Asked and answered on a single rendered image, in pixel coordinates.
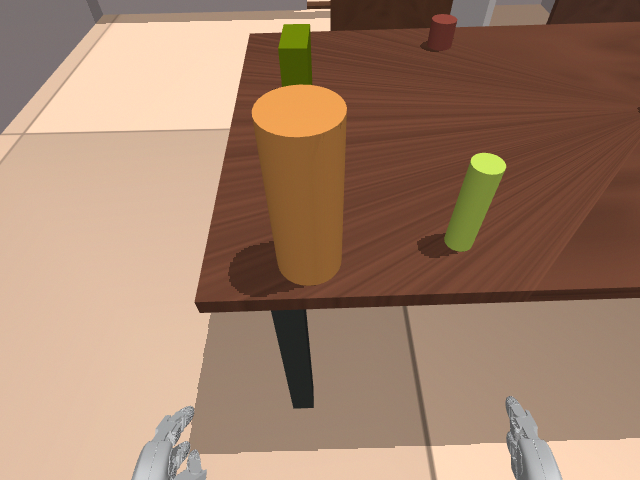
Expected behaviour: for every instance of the table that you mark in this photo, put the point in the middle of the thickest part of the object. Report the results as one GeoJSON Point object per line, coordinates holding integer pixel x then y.
{"type": "Point", "coordinates": [559, 103]}

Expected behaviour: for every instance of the right robot hand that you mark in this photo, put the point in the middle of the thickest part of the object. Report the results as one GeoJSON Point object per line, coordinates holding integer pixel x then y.
{"type": "Point", "coordinates": [531, 458]}

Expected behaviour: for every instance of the left robot hand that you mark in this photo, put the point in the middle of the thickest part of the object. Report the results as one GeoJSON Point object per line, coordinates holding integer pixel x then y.
{"type": "Point", "coordinates": [158, 459]}

